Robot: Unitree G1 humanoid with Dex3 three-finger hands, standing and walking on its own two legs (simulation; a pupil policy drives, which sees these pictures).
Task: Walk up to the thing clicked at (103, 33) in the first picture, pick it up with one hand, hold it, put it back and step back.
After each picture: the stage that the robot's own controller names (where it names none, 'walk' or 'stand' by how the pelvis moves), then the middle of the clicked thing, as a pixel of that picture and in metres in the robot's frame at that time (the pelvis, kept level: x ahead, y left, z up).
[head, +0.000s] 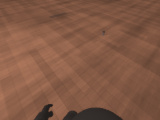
stand; (103, 33) +2.24 -0.27 -0.72
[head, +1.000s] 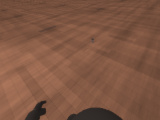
walk; (92, 40) +2.10 +0.14 -0.69
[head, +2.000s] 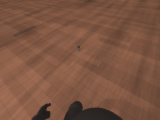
walk; (78, 48) +1.43 +0.41 -0.71
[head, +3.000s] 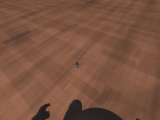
walk; (77, 65) +0.93 +0.31 -0.72
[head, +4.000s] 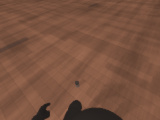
walk; (77, 84) +0.57 +0.24 -0.72
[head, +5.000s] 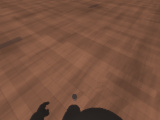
stand; (74, 97) +0.35 +0.19 -0.70
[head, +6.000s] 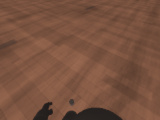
stand; (71, 102) +0.30 +0.19 -0.72
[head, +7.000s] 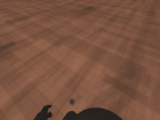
stand; (72, 102) +0.31 +0.20 -0.73
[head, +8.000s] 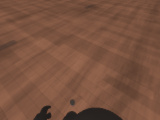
stand; (72, 102) +0.29 +0.19 -0.73
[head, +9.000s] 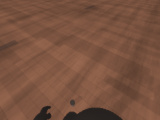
stand; (72, 103) +0.29 +0.19 -0.73
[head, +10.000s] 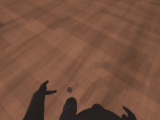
go down; (69, 90) +0.31 +0.19 -0.66
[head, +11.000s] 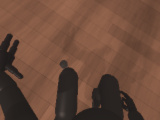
go down; (64, 65) +0.36 +0.24 -0.30
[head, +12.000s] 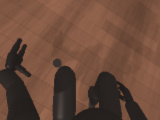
close in; (57, 64) +0.35 +0.25 -0.27
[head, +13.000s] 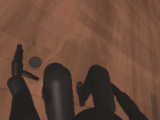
close; (35, 63) +0.34 +0.27 -0.21
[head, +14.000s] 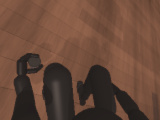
lift; (34, 63) +0.33 +0.28 -0.21
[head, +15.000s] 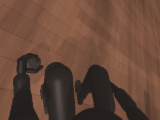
lift; (33, 63) +0.33 +0.28 -0.22
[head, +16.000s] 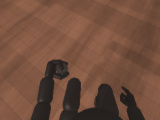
lift; (62, 70) +0.31 +0.21 -0.01
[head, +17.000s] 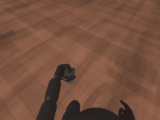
hold; (69, 76) +0.30 +0.16 +0.00
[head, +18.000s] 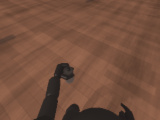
hold; (68, 75) +0.32 +0.17 +0.00
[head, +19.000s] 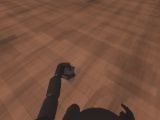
hold; (69, 74) +0.32 +0.17 +0.01
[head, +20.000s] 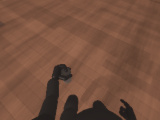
crouch; (66, 75) +0.32 +0.18 -0.06
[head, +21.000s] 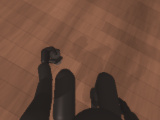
lower; (56, 57) +0.40 +0.24 -0.12
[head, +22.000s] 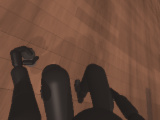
lower; (29, 58) +0.37 +0.29 -0.22
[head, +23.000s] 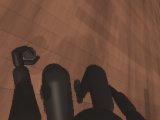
lower; (30, 57) +0.37 +0.29 -0.22
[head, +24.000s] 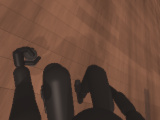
lower; (31, 58) +0.36 +0.29 -0.22
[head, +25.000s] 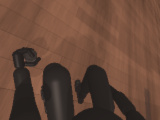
lower; (31, 59) +0.35 +0.29 -0.22
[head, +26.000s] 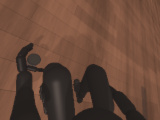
open; (32, 61) +0.34 +0.27 -0.22
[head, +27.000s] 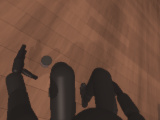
stand; (46, 62) +0.34 +0.26 -0.23
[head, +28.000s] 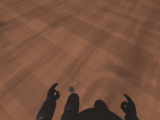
stand; (71, 90) +0.32 +0.18 -0.59
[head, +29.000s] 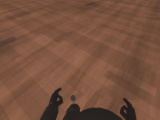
stand; (73, 98) +0.33 +0.18 -0.66
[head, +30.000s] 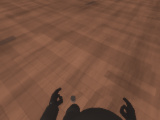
stand; (73, 99) +0.32 +0.18 -0.67
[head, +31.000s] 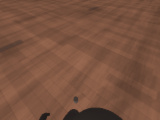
stand; (75, 99) +0.35 +0.17 -0.72
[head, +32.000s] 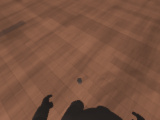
walk; (79, 81) +0.44 +0.17 -0.69
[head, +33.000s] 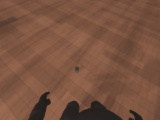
walk; (76, 69) +0.66 +0.17 -0.71
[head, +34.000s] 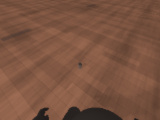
stand; (80, 65) +0.96 +0.21 -0.70
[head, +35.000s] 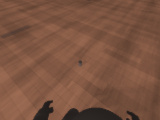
stand; (80, 63) +0.95 +0.21 -0.72
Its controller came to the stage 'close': yes
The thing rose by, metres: 0.70
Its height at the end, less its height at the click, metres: +0.00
